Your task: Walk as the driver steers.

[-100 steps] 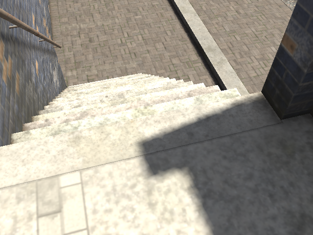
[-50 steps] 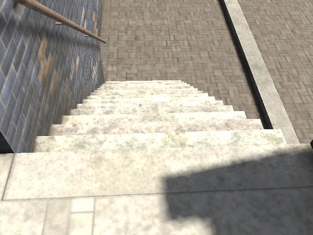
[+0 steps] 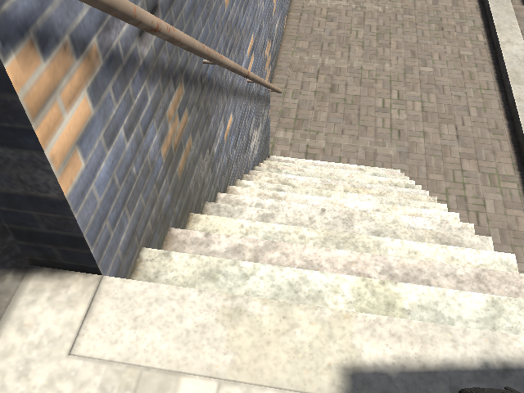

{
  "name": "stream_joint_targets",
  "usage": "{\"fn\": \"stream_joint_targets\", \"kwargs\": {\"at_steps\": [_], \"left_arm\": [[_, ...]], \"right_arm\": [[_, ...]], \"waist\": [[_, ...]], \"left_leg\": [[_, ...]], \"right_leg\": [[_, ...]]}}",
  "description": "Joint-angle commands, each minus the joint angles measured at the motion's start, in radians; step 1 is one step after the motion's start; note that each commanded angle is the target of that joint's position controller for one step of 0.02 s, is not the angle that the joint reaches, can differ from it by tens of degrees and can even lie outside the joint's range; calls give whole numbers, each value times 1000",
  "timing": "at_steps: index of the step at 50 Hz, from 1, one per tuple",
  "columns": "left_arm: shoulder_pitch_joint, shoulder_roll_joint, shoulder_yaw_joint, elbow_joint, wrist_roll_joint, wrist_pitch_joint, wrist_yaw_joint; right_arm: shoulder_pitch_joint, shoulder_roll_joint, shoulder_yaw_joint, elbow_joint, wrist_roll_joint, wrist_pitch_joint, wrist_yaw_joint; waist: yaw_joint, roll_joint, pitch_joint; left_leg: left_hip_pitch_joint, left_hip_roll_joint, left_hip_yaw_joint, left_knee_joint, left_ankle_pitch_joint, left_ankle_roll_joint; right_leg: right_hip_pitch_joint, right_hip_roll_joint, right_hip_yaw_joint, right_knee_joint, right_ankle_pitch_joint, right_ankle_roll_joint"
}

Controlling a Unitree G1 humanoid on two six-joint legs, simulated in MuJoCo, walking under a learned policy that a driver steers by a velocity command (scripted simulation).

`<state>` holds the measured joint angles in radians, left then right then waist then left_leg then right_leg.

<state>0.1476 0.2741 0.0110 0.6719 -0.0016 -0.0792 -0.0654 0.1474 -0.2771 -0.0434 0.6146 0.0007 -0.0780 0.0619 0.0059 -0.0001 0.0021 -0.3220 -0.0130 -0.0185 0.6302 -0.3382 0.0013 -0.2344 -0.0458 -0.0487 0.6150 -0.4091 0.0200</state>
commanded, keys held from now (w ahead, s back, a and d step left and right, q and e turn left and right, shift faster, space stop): no key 1.00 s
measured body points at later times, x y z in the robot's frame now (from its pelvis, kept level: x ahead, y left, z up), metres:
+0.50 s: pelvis +0.00 -0.01 +0.00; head +0.01 -0.01 +0.45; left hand +0.17 +0.26 -0.08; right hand +0.17 -0.27 -0.08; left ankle -0.01 +0.12 -0.73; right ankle -0.06 -0.13 -0.73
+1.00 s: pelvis -0.01 -0.01 +0.00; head +0.00 -0.02 +0.45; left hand +0.15 +0.25 -0.08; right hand +0.15 -0.28 -0.09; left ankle -0.01 +0.12 -0.73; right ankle -0.06 -0.13 -0.73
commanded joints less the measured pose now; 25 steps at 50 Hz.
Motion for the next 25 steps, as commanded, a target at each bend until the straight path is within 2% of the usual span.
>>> {"fn": "stream_joint_targets", "kwargs": {"at_steps": [1, 11, 25], "left_arm": [[1, 125, 34, -76, 2, -12, 2], [-21, 159, 45, -105, 5, -12, 4], [2, 170, 48, -110, 6, -12, 6]], "right_arm": [[-15, -117, -27, -69, 2, -13, -7], [-7, -154, -18, -49, 8, -10, -15], [-8, -168, -4, -39, 10, -3, -17]], "waist": [[7, -9, -112], [2, -11, -94], [-8, -5, -67]], "left_leg": [[60, 45, -44, -44, 422, 21], [58, 40, -34, -53, 360, 11], [88, 37, -28, -71, 307, 2]], "right_leg": [[52, -34, 40, -44, 444, -24], [45, -27, 40, -52, 400, -25], [-1, -20, 40, -83, 314, -29]]}}
Velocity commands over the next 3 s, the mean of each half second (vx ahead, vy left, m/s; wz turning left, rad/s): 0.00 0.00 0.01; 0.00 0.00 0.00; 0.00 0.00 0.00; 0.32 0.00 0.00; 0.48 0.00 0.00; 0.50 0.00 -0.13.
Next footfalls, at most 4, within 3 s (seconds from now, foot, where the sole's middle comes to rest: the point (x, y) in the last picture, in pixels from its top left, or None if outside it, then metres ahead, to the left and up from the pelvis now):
2.18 right None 0.43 -0.12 -0.76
2.68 left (241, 343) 0.62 0.09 -0.76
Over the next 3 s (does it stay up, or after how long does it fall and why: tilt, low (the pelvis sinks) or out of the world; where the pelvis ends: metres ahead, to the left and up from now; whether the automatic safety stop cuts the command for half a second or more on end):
stays up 0.60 0.01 0.01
